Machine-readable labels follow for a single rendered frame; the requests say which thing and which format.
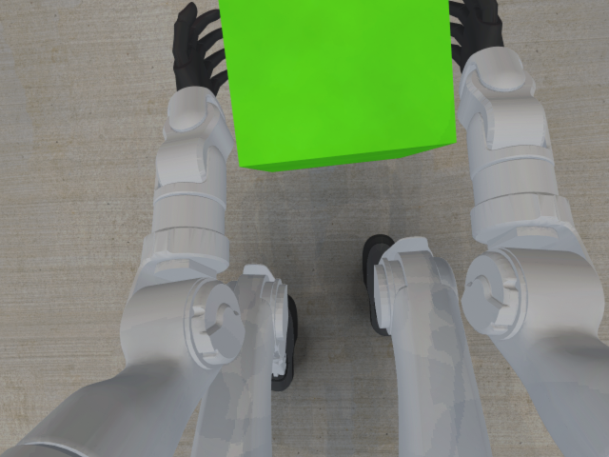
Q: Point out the left robot foot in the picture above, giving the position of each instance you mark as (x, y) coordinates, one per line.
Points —
(281, 382)

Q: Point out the robot left forearm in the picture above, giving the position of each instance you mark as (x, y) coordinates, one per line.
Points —
(187, 239)

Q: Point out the robot right forearm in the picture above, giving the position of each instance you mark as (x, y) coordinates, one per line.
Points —
(511, 163)

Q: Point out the robot right upper arm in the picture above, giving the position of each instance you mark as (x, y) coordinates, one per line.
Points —
(542, 310)

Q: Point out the robot foot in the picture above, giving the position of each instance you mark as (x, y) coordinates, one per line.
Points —
(281, 382)
(373, 250)

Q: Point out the robot right hand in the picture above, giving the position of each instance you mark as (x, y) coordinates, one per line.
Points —
(480, 29)

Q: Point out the robot left upper arm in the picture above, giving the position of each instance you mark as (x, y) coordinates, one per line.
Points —
(175, 337)

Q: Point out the right robot foot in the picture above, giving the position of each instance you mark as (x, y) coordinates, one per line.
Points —
(373, 250)

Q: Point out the robot left hand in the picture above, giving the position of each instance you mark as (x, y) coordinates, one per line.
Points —
(190, 66)

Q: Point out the carton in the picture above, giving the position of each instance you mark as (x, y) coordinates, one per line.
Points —
(317, 83)

